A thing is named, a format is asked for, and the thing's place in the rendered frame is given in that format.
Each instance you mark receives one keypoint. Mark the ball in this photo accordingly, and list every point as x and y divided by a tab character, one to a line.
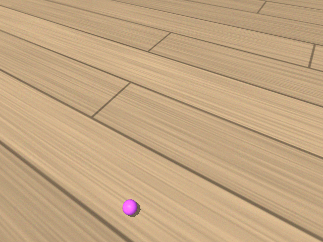
129	207

